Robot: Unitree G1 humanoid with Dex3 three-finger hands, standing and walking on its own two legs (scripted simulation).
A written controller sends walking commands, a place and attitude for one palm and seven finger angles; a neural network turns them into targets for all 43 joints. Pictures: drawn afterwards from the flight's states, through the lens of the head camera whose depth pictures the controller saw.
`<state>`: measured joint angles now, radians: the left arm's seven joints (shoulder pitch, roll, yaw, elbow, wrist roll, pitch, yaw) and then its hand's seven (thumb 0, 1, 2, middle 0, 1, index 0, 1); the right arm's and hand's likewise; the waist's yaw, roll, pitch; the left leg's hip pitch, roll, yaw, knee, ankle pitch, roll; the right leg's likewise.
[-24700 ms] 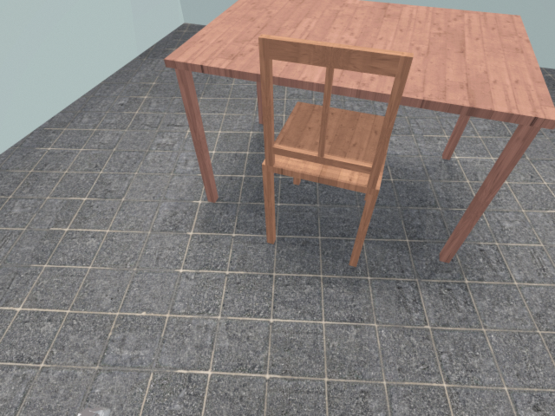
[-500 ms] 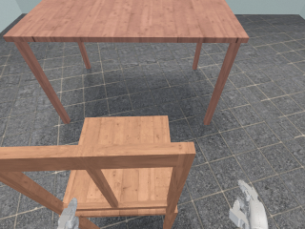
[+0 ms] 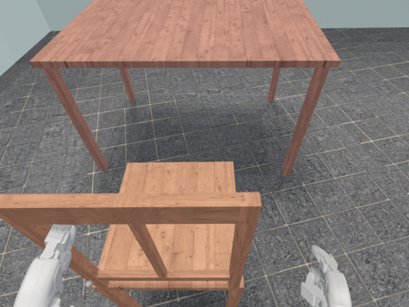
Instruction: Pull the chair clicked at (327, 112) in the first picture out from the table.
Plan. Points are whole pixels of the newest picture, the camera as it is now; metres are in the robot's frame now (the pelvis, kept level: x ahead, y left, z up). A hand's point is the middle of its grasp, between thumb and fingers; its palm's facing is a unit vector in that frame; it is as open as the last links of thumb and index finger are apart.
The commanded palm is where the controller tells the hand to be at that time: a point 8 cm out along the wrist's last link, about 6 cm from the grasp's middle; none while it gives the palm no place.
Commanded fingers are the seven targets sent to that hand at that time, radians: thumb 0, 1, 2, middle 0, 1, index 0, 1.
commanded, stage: draw the hand back to the body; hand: left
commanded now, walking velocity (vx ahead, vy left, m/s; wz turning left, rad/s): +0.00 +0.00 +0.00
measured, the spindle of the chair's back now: (151, 251) +0.23 +0.14 -0.02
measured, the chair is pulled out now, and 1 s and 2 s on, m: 0.59 0.58 0.58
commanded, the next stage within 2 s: step back with the hand held close in 0.98 s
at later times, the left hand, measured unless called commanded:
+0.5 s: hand (62, 272) +0.15 +0.23 +0.10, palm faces +0.21 -0.84 -0.49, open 9.9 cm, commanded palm +0.14 +0.28 +0.21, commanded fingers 0.00 0.75 0.83 -0.18 -0.27 -0.18 -0.27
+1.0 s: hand (58, 269) +0.15 +0.24 +0.10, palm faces +0.23 -0.81 -0.54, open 6.6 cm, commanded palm +0.15 +0.28 +0.23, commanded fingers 0.00 0.90 0.90 -0.20 -0.30 -0.20 -0.30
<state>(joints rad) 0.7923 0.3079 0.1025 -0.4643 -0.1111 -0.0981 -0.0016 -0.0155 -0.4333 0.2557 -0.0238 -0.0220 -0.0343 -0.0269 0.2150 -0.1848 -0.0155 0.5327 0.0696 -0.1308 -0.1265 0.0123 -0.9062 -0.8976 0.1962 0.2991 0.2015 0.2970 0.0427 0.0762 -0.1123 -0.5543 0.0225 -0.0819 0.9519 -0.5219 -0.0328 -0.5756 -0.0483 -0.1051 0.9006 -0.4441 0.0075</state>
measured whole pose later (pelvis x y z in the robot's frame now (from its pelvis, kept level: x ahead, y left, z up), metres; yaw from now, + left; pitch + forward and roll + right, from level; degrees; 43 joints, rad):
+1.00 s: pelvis +0.02 -0.02 +0.04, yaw +1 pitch -3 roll +0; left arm 0.62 0.44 0.14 -0.35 -0.08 0.24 0.12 0.01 0.89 0.90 -0.21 -0.30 -0.40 -0.33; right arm 0.18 -0.25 0.05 0.70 0.06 -0.28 -0.11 0.01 -0.91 -0.90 0.20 0.30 0.20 0.30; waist 0.09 0.10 0.06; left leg -0.12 0.03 -0.08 0.50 -0.34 -0.05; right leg -0.17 -0.04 -0.12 0.54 -0.32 -0.01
